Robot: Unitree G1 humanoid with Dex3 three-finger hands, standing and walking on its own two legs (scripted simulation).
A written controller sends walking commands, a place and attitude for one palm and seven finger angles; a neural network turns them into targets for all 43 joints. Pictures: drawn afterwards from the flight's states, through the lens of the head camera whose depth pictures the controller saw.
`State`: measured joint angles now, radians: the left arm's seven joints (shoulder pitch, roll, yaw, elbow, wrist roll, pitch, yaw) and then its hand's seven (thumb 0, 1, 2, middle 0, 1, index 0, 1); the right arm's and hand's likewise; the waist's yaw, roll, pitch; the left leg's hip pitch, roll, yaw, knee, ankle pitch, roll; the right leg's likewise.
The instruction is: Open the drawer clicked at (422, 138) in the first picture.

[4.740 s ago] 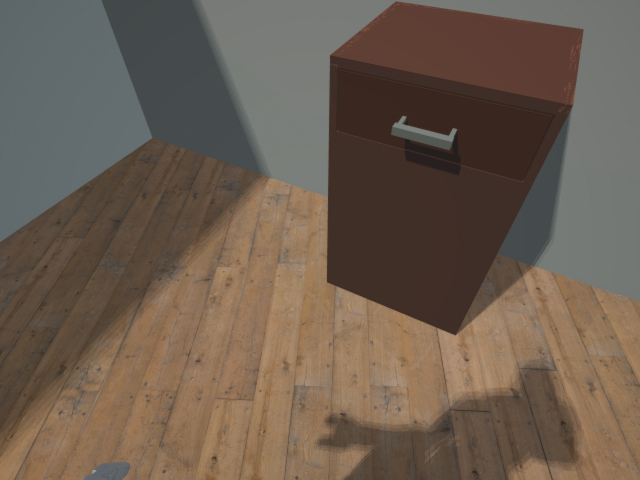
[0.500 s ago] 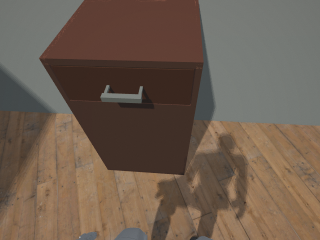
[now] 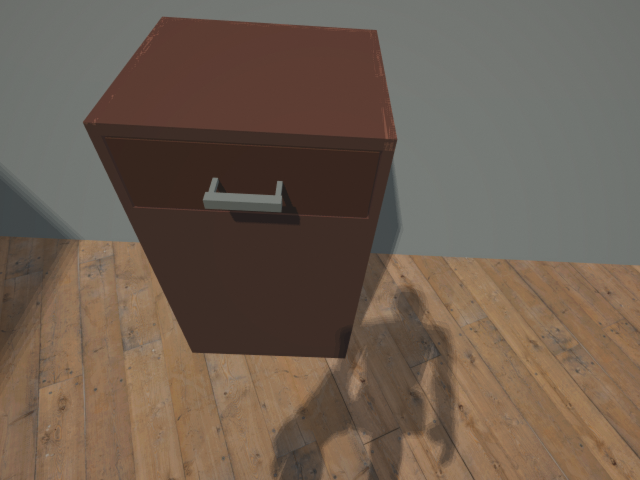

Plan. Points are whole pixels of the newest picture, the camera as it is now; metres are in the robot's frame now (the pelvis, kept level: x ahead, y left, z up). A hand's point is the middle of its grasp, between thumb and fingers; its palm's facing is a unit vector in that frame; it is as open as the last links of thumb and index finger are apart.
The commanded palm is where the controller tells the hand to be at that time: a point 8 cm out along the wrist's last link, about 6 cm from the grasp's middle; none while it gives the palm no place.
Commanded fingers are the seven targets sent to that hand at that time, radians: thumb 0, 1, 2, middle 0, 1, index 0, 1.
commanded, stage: come to a stop and stand still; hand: left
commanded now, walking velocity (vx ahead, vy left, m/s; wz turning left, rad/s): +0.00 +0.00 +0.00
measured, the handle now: (245, 193) +0.58 +0.16 -0.01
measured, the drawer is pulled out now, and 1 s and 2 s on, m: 0.00 0.00 0.00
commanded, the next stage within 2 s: look again from close up in 0.62 s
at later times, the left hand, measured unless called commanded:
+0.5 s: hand out of the picture +0.01 +0.09 -0.18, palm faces +0.09 -0.98 -0.20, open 7.3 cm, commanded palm none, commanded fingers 0.00 0.90 0.90 -0.20 -0.30 -0.20 -0.30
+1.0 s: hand out of the picture +0.00 +0.14 -0.19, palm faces +0.05 -0.98 -0.21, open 7.4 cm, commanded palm none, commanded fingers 0.00 0.90 0.90 -0.20 -0.30 -0.20 -0.30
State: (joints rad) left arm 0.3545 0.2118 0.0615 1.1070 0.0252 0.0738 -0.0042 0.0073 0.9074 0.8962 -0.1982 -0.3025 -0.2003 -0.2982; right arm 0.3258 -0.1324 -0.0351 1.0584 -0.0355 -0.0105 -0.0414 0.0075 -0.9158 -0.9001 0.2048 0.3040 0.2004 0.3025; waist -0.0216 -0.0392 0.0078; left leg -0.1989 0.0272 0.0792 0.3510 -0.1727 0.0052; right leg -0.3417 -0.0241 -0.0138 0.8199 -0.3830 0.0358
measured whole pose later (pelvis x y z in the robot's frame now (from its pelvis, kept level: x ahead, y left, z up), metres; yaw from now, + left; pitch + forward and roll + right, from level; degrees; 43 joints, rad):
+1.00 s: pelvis +0.01 -0.03 -0.01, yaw +0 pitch -1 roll -1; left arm 0.32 0.14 0.00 1.09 0.02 -0.01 0.05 0.00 0.90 0.90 -0.20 -0.30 -0.20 -0.30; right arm 0.27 -0.17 0.00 1.05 -0.02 -0.02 -0.04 0.01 -0.95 -0.90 0.20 0.30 0.20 0.30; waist 0.01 0.02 0.01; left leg -0.22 0.01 0.05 0.56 -0.32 0.03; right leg -0.16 0.02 -0.05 0.52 -0.34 -0.02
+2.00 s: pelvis +0.06 -0.04 -0.02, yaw -2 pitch +0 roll +2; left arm 0.28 0.21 0.03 0.97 0.01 0.01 0.06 0.01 0.91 0.90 -0.20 -0.30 -0.21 -0.30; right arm 0.16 -0.18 -0.03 0.96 -0.02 0.01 -0.02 0.01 -0.92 -0.90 0.20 0.30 0.19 0.30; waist 0.02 -0.04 0.07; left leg -0.25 -0.02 0.11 0.60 -0.31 0.02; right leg -0.22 -0.03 -0.04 0.73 -0.44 -0.03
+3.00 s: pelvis +0.06 -0.06 -0.01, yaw +0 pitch +0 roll +1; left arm 0.30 0.14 0.00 1.12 0.01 -0.01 0.03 0.01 0.91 0.90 -0.20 -0.30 -0.20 -0.30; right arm 0.29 -0.13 0.02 1.14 -0.02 -0.02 -0.03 0.01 -0.92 -0.90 0.20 0.30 0.20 0.30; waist 0.01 0.00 0.02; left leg -0.15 0.03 0.04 0.43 -0.28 -0.02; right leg -0.18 0.00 -0.07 0.47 -0.29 -0.03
